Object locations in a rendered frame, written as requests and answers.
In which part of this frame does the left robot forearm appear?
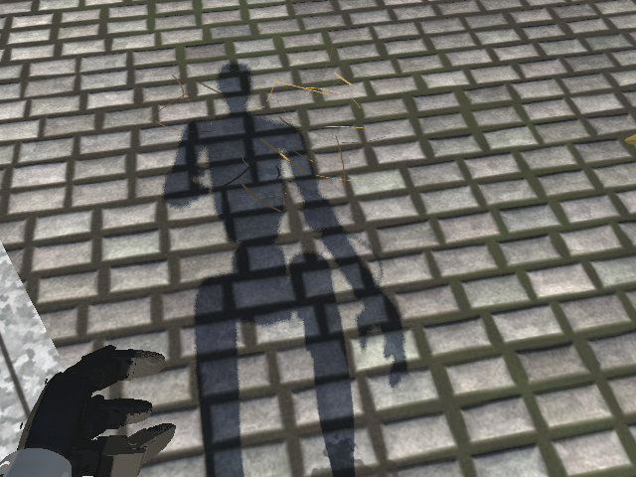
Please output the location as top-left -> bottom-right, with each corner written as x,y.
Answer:
0,448 -> 72,477

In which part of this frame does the robot left hand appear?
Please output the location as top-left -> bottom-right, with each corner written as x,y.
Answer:
17,345 -> 176,477

